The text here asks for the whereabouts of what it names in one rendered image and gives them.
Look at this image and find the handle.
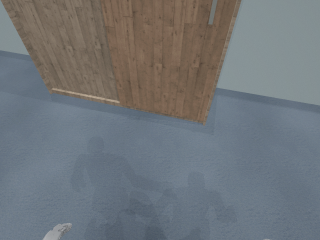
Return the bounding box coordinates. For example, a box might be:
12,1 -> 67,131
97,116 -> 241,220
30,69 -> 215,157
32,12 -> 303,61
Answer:
208,0 -> 218,25

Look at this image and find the wardrobe door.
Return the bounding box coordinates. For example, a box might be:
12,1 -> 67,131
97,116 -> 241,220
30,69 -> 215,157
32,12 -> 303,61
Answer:
9,0 -> 119,101
100,0 -> 237,121

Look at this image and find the left robot hand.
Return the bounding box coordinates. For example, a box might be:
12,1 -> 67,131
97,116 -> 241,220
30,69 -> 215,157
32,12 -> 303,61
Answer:
43,223 -> 72,240

